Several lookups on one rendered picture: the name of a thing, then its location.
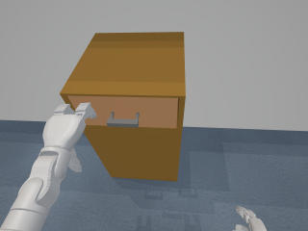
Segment left robot hand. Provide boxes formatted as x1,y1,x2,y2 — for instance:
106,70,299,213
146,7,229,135
42,102,97,172

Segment right robot hand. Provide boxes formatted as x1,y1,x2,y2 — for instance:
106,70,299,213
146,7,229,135
233,206,268,231

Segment robot left forearm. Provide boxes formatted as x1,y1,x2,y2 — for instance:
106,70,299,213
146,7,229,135
0,146,71,231

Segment drawer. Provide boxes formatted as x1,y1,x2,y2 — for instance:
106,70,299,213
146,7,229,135
67,95,178,128

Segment handle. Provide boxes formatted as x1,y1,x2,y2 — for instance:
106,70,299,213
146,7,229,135
106,112,140,128

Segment cabinet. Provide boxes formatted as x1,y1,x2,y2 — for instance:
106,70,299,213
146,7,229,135
60,32,186,182

